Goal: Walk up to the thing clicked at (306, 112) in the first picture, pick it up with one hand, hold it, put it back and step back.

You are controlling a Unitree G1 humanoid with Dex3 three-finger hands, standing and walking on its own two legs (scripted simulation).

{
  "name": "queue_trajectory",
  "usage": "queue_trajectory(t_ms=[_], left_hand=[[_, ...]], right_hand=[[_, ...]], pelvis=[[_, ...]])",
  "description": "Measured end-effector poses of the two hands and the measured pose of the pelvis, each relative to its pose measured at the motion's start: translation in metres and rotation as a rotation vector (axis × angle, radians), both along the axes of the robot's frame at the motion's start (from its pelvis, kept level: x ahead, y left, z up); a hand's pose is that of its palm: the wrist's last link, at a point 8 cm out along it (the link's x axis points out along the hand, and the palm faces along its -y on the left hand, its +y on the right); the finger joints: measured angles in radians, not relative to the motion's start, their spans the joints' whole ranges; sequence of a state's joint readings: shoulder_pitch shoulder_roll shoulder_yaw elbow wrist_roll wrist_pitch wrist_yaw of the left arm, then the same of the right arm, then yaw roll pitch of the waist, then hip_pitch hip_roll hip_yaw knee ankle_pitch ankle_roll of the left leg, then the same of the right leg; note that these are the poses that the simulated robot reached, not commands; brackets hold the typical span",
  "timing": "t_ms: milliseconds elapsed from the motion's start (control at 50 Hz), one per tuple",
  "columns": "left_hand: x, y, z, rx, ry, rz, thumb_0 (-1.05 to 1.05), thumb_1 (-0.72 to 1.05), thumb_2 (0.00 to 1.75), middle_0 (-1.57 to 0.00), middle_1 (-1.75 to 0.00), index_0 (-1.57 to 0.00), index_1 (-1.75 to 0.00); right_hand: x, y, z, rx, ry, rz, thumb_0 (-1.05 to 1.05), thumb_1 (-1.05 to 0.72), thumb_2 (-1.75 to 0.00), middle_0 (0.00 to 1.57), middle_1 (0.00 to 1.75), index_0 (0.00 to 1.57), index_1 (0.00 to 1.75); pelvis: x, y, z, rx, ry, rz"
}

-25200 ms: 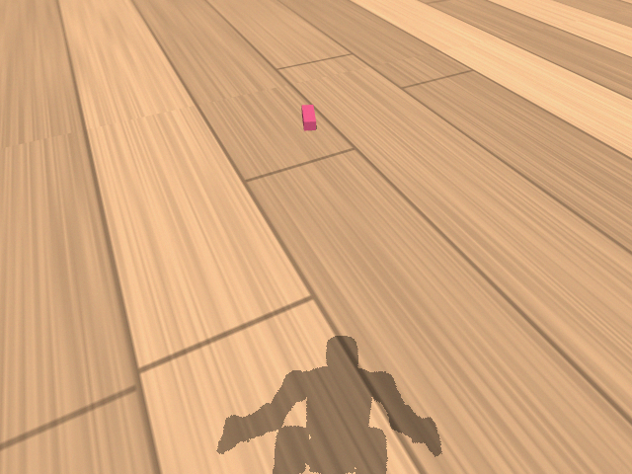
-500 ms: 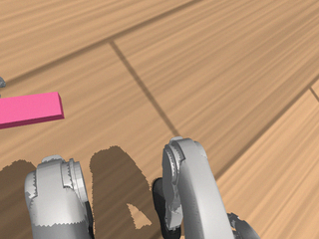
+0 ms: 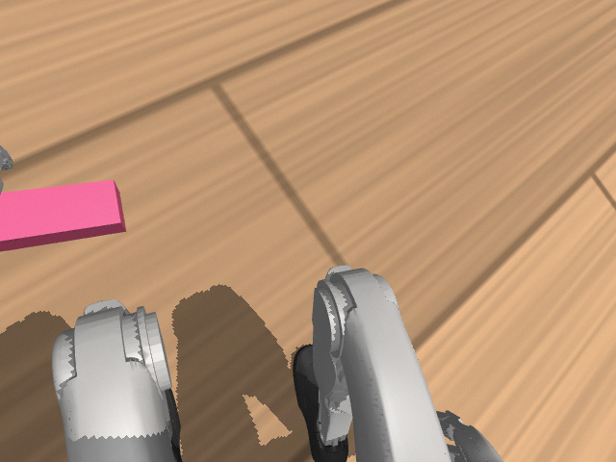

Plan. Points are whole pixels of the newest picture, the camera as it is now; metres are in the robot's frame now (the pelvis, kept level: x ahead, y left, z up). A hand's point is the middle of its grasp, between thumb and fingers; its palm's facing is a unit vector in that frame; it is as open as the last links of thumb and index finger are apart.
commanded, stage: rise first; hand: left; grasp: from above
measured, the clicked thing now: (50, 216) +0.47 +0.31 -0.29
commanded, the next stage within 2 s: approach in 0.10 s
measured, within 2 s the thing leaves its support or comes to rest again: neither
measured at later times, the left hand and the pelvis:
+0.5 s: hand (19, 196) +0.46 +0.31 -0.17, palm faces -0.43 -0.06 -0.90, open 14.0 cm; pelvis +0.00 +0.00 +0.00, yaw +0 degrees
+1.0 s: hand (2, 207) +0.45 +0.33 -0.18, palm faces -0.51 -0.09 -0.85, open 13.9 cm; pelvis +0.00 +0.00 +0.00, yaw +0 degrees
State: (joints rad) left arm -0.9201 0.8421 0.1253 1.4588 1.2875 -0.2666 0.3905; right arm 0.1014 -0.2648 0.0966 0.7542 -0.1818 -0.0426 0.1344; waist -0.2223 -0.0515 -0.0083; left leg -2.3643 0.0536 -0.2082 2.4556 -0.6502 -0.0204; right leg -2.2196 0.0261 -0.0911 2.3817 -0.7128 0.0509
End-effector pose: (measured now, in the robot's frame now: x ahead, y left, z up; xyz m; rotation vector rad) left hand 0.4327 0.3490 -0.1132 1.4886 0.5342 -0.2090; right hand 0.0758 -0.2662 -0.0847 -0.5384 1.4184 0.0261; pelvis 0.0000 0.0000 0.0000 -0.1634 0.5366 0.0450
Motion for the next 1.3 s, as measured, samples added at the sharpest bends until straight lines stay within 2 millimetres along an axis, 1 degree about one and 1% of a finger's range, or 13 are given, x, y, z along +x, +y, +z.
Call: queue_trajectory(t_ms=[160,340,420,520,600,680,740,820,920,980,1060,1180,1300], left_hand=[[-0.001,0.000,-0.001,-0.003,0.021,-0.008,0.00,-0.55,1.02,-0.08,-1.04,-0.08,-1.04],[0.003,-0.007,0.000,-0.001,0.007,-0.041,0.00,-0.54,1.01,-0.08,-1.04,-0.09,-1.04],[0.014,-0.021,0.003,0.001,-0.012,-0.073,0.00,-0.54,1.01,-0.08,-1.05,-0.09,-1.05],[0.035,-0.048,0.006,-0.011,-0.039,-0.097,0.00,-0.53,1.00,-0.08,-1.06,-0.09,-1.05],[0.048,-0.067,0.006,-0.013,-0.051,-0.086,0.00,-0.52,1.00,-0.08,-1.07,-0.09,-1.06],[0.052,-0.076,0.007,-0.003,-0.049,-0.058,0.00,-0.53,1.00,-0.08,-1.06,-0.09,-1.05],[0.049,-0.073,0.007,0.003,-0.032,-0.026,0.00,-0.53,1.00,-0.08,-1.05,-0.09,-1.05],[0.040,-0.057,0.006,0.014,0.006,0.013,0.00,-0.53,1.00,-0.08,-1.04,-0.09,-1.04],[0.028,-0.031,0.002,0.014,0.060,0.031,0.00,-0.53,1.00,-0.08,-1.04,-0.09,-1.04],[0.025,-0.023,-0.004,0.005,0.074,0.007,0.00,-0.52,1.01,-0.09,-1.06,-0.10,-1.05],[0.025,-0.024,-0.010,-0.018,0.051,-0.047,0.00,-0.52,1.00,-0.09,-1.06,-0.10,-1.05],[0.025,-0.036,-0.023,-0.049,0.016,-0.082,0.00,-0.51,1.01,-0.08,-1.06,-0.10,-1.05],[0.025,-0.044,-0.035,-0.038,0.000,-0.061,0.00,-0.51,1.01,-0.08,-1.04,-0.09,-1.03]], right_hand=[[-0.003,0.001,0.000,0.004,0.004,-0.001,0.00,-0.90,-0.89,0.21,0.30,0.20,0.30],[-0.005,0.001,0.000,0.005,0.009,-0.005,0.00,-0.90,-0.89,0.21,0.30,0.20,0.30],[-0.006,0.001,0.002,0.006,0.006,-0.008,0.00,-0.90,-0.89,0.21,0.30,0.20,0.30],[-0.011,0.000,0.006,0.003,-0.009,-0.019,0.00,-0.90,-0.89,0.21,0.30,0.20,0.30],[-0.020,-0.001,0.009,0.005,-0.014,-0.038,0.00,-0.90,-0.89,0.21,0.30,0.20,0.30],[-0.033,-0.001,0.009,0.018,-0.001,-0.065,0.00,-0.90,-0.89,0.21,0.30,0.20,0.30],[-0.040,0.000,0.006,0.031,0.014,-0.081,0.00,-0.90,-0.89,0.21,0.30,0.20,0.30],[-0.045,0.001,0.002,0.038,0.028,-0.090,0.00,-0.90,-0.89,0.21,0.30,0.20,0.30],[-0.041,0.001,-0.002,0.032,0.040,-0.067,0.00,-0.90,-0.89,0.21,0.30,0.20,0.30],[-0.036,0.002,-0.002,0.023,0.046,-0.044,0.00,-0.90,-0.89,0.21,0.30,0.20,0.30],[-0.027,0.002,0.001,0.008,0.050,-0.016,0.00,-0.90,-0.89,0.21,0.30,0.20,0.30],[-0.012,0.002,0.008,-0.013,0.018,0.020,0.00,-0.90,-0.89,0.21,0.30,0.20,0.30],[-0.010,0.001,0.010,-0.013,-0.004,0.053,0.00,-0.89,-0.89,0.21,0.30,0.20,0.30]], pelvis=[[-0.001,0.000,0.001,0.000,-0.001,0.001],[0.000,0.000,0.001,0.002,0.005,0.002],[0.000,-0.001,0.002,0.006,0.012,0.004],[-0.001,-0.002,0.003,0.006,0.018,0.000],[-0.001,-0.003,0.004,0.006,0.022,-0.007],[-0.001,-0.004,0.004,0.011,0.025,-0.013],[-0.001,-0.005,0.004,0.016,0.022,-0.017],[-0.002,-0.005,0.003,0.020,0.015,-0.017],[-0.003,-0.004,0.000,0.020,0.003,-0.010],[-0.002,-0.003,-0.001,0.015,0.000,-0.006],[-0.001,-0.002,-0.002,0.005,-0.001,-0.002],[0.002,-0.001,-0.003,-0.009,-0.006,-0.006],[0.001,0.000,-0.007,-0.012,-0.011,-0.015]])
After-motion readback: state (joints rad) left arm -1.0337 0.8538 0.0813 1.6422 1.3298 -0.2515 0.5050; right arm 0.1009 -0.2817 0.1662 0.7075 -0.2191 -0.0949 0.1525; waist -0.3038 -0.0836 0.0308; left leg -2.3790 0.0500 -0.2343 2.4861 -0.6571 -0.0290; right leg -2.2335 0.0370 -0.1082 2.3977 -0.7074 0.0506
